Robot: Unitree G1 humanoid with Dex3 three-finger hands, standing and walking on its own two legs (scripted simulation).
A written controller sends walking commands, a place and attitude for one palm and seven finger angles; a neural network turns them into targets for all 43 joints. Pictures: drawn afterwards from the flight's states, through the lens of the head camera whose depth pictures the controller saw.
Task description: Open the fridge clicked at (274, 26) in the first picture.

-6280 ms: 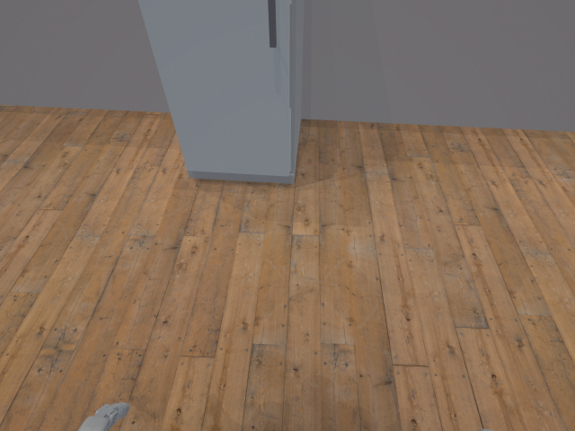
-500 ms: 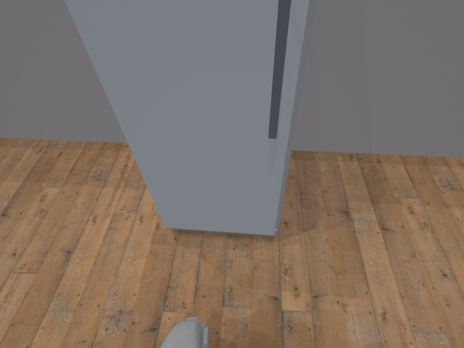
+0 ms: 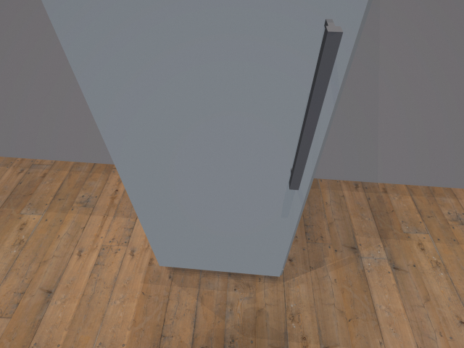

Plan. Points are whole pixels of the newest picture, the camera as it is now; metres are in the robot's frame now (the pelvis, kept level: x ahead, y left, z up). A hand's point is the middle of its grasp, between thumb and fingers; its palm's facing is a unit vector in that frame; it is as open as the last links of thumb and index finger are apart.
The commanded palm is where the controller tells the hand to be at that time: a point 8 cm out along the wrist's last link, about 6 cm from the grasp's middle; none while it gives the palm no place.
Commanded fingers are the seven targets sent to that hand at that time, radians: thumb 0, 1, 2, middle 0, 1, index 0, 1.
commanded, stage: come to a stop and stand still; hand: right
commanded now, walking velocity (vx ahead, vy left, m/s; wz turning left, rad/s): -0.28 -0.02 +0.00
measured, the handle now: (308, 120) +0.50 -0.11 +0.14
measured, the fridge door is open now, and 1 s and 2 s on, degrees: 0 0 0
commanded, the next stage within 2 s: look again from close up in 1.50 s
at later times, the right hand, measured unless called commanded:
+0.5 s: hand out of the picture +0.00 -0.18 -0.16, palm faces +0.04 +0.96 -0.27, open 7.4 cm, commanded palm none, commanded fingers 0.00 -0.90 -0.90 0.20 0.30 0.20 0.30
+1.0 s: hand out of the picture -0.03 -0.20 -0.17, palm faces +0.05 +0.98 -0.17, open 7.3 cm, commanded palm none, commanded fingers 0.00 -0.90 -0.90 0.20 0.30 0.20 0.30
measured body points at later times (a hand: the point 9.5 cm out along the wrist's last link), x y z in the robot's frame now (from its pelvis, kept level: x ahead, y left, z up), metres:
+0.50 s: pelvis +0.00 +0.01 +0.00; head +0.01 +0.04 +0.45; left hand +0.05 +0.25 -0.16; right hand +0.00 -0.23 -0.14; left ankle +0.02 +0.09 -0.74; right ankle +0.01 -0.13 -0.71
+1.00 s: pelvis -0.03 -0.03 +0.01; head -0.04 -0.04 +0.46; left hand -0.06 +0.17 -0.15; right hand -0.03 -0.25 -0.16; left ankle +0.02 +0.09 -0.74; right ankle -0.07 -0.15 -0.74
